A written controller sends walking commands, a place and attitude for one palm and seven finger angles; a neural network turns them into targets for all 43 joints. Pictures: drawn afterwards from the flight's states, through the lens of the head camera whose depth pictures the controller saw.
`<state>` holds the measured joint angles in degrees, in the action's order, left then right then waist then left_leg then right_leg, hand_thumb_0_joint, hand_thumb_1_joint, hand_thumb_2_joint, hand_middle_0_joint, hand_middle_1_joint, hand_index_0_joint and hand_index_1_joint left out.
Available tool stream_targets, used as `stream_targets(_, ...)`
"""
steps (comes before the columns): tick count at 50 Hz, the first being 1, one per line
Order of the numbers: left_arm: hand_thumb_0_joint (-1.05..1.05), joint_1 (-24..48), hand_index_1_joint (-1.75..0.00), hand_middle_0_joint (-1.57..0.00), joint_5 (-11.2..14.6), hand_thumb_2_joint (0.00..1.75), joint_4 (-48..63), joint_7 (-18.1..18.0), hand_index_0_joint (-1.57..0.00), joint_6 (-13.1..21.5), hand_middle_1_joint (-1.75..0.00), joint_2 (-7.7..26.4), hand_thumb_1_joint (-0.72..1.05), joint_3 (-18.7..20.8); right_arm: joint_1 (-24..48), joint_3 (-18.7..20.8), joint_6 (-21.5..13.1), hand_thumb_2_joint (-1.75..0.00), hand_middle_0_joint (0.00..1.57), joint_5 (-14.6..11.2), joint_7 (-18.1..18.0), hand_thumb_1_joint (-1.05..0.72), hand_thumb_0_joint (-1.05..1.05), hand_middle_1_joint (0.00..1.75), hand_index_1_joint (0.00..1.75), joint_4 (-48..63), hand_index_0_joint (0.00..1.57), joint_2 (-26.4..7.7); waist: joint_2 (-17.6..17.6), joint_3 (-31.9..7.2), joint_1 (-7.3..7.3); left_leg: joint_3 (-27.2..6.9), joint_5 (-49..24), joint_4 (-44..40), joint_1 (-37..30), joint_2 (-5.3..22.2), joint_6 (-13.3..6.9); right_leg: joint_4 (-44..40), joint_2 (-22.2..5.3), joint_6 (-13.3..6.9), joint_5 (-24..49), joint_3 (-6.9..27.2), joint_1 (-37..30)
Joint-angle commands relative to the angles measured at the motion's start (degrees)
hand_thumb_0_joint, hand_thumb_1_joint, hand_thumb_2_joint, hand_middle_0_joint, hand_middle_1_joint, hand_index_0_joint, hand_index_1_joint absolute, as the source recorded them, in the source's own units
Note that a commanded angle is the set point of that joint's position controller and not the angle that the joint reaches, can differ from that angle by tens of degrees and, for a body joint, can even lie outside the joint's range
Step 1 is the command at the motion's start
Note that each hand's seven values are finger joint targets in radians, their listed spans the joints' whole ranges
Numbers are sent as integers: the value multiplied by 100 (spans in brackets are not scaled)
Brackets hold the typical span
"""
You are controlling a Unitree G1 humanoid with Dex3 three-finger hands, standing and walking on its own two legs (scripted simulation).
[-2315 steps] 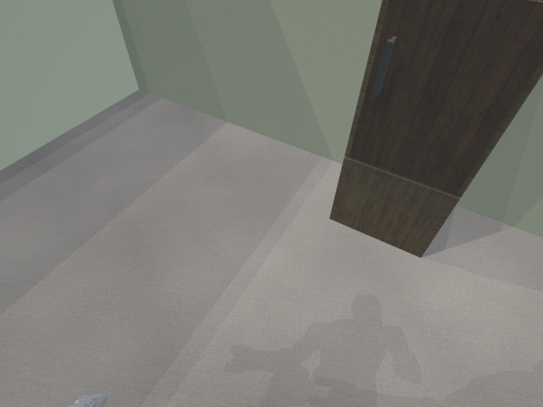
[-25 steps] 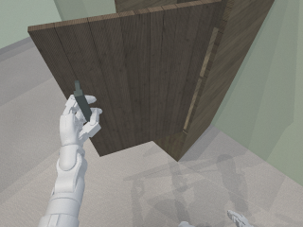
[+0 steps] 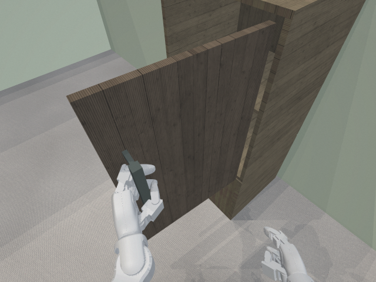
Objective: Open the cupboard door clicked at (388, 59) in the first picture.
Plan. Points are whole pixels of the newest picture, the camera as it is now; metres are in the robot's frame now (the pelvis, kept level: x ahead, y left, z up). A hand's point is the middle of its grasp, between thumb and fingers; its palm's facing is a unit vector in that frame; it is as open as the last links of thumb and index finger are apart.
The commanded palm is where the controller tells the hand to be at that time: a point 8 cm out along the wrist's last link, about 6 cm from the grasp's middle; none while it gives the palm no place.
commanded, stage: open thumb and fingers to let go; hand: left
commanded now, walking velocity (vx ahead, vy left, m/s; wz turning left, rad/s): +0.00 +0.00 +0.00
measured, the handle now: (138, 182) +0.30 +0.12 +0.07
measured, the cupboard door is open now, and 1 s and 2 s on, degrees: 85 84 84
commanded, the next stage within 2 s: slide the hand sideways off the handle in 0.76 s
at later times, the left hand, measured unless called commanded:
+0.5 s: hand (155, 200) +0.26 +0.08 +0.07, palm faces +0.36 -0.93 +0.01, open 13.1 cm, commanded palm +0.22 +0.13 +0.07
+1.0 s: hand (148, 212) +0.24 +0.09 +0.07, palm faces +0.01 -1.00 -0.09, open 15.7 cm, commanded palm +0.22 +0.13 +0.07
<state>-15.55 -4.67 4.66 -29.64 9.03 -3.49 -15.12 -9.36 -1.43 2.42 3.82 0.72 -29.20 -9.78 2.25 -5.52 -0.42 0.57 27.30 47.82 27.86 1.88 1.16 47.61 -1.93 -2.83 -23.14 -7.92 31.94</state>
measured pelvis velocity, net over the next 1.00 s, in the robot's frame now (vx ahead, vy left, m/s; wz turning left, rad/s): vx -0.04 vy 0.02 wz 0.00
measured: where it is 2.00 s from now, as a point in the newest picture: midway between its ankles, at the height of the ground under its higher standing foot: outside the picture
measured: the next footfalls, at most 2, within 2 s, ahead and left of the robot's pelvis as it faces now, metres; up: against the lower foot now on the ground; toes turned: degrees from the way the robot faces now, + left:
none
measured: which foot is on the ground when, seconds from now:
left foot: down 0.00-1.00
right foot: down 0.00-1.00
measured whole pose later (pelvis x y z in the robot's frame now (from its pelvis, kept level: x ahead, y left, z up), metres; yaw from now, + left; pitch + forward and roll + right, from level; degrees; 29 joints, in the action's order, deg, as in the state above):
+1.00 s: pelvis -0.04 +0.02 +0.00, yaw +0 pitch +5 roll +0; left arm -4.9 -1.9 -5.5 -10.1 15.6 3.1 -11.9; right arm -12.1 -1.9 -1.1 1.8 -0.9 -31.2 -11.3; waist 1.6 -3.2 -1.7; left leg 1.3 24.6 49.4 30.4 -0.1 -0.8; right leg 48.4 -3.8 -1.6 -19.7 -6.9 34.0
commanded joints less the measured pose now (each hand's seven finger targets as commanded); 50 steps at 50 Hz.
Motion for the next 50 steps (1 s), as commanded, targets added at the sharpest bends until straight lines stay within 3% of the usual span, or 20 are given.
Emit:
stream_targets(1,0,884,-132,-38,-64,78,1070,-112,-38,392,-132,-306,62,329,321,227,-259,-90,20,-20,-150,-90,0,30,30,776,20,-498,-740,-1171,-24,-41,-1670,-466,240,-301,-121,-748,-31,144,2210,697,-1434)
stream_targets(5,0,777,-129,-36,-43,66,1045,6,-36,502,-129,-163,34,430,251,248,-333,-90,20,-37,-190,-90,0,30,30,743,20,-510,-849,-1236,-22,-41,-1654,-458,297,-305,-138,-843,-115,206,2468,862,-1634)
stream_targets(10,0,1231,-125,-33,-10,51,997,138,-33,686,-125,-76,-1,444,320,253,-424,-90,20,-38,-238,-90,0,30,30,663,20,-543,-857,-1012,74,-53,-1243,-440,396,-311,-169,-1113,-211,244,1579,1096,-1432)
stream_targets(17,0,1646,-120,-30,119,30,604,174,-30,804,-120,-136,-50,464,366,254,-569,-90,20,-55,-247,-90,0,30,30,605,20,-571,-818,-939,55,-37,-894,-484,439,-332,-182,-1298,-225,230,542,1152,-1206)
stream_targets(20,0,1744,-115,-29,120,30,443,104,-29,792,-115,20,-50,677,366,270,-584,-90,20,-54,-260,-90,0,30,30,572,20,-585,-866,-991,-7,-32,-887,-530,436,-339,-186,-1357,-217,215,426,1166,-1287)
stream_targets(26,0,1972,-85,-24,115,30,209,47,-24,762,-85,-88,-50,623,403,253,-564,-90,20,-65,-236,-90,0,30,30,570,20,-593,-874,-827,22,-17,-794,-641,366,-321,-197,-1364,-158,193,222,1004,-1118)
stream_targets(30,0,2117,-65,-21,40,30,240,-5,-21,755,-65,-171,-50,518,412,244,-550,-90,20,-54,-203,-90,0,30,30,618,20,-604,-539,-889,-17,-42,-821,-722,260,-317,-192,-1177,-71,124,342,788,-1014)
stream_targets(32,0,2171,-55,-19,26,30,196,-67,-19,746,-55,-157,-50,562,367,247,-528,-90,20,-46,-202,-90,0,30,30,598,20,-593,-720,-973,-5,-39,-885,-717,257,-305,-188,-1105,-54,134,470,733,-1046)
stream_targets(34,0,2225,-45,-18,16,30,197,-104,-18,712,-45,-316,-50,421,397,228,-525,-90,20,-41,-182,-90,0,30,30,621,20,-583,-650,-899,18,-45,-861,-731,238,-300,-182,-1065,-29,131,465,655,-940)
stream_targets(37,0,2286,-30,-15,-28,30,122,-194,-15,654,-30,-254,-50,511,455,216,-466,-90,20,-43,-190,-90,0,30,30,618,20,-574,-619,-856,-36,-68,-814,-787,267,-289,-167,-1026,-6,101,363,605,-913)
stream_targets(38,0,2356,-30,-15,-16,30,122,-195,-15,631,-30,-413,-50,378,463,208,-461,-90,20,-37,-182,-90,0,30,30,621,20,-563,-628,-833,6,-68,-825,-769,237,-289,-173,-1024,5,111,381,584,-858)
stream_targets(43,0,2457,-30,-15,-28,30,88,-250,-15,557,-30,-514,-50,290,500,200,-403,-90,20,-44,-171,-90,0,30,30,609,20,-573,-586,-897,-14,-129,-869,-803,197,-262,-149,-896,51,75,411,480,-795)
stream_targets(44,0,2476,-30,-15,-620,30,74,943,-15,774,-30,10,-50,-816,80,172,-453,-90,20,-66,-143,-90,0,30,30,426,20,-785,-815,-643,451,-115,-973,-706,50,-234,-242,-780,21,84,905,602,-522)
stream_targets(45,0,2757,-30,-15,-397,30,325,1596,-15,980,-30,495,-50,-278,22,251,-455,-90,20,-135,-181,-90,0,30,30,563,20,-804,-549,-991,300,-120,-1086,-665,90,-247,-254,-673,-6,32,1142,612,-687)
stream_targets(46,0,2816,-30,-15,-303,30,481,2089,-15,1125,-30,563,-50,-355,68,219,-516,-90,20,-151,-211,-90,0,30,30,621,20,-778,-268,-1139,250,-104,-1107,-640,23,-262,-263,-604,-21,35,1227,650,-746)
stream_targets(48,0,2832,-30,-15,114,30,430,2958,-15,1200,-30,531,-50,-466,20,180,-687,-90,20,-281,-258,-90,0,30,30,712,20,-801,-320,-1032,324,-183,-954,-663,16,-265,-266,-633,5,45,1072,631,-694)
stream_targets(50,0,2536,-30,-15,795,30,425,3418,-15,1039,-30,375,-50,-245,114,140,-840,-90,20,-428,-291,-90,0,30,30,871,20,-808,-295,-935,236,-228,-762,-769,22,-257,-233,-730,68,46,763,554,-711)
